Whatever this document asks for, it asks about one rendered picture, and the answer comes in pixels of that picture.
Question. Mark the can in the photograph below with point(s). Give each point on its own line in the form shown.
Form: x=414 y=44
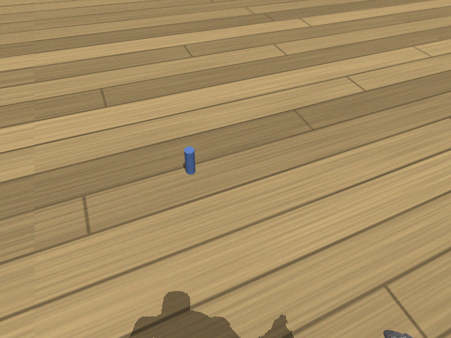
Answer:
x=189 y=160

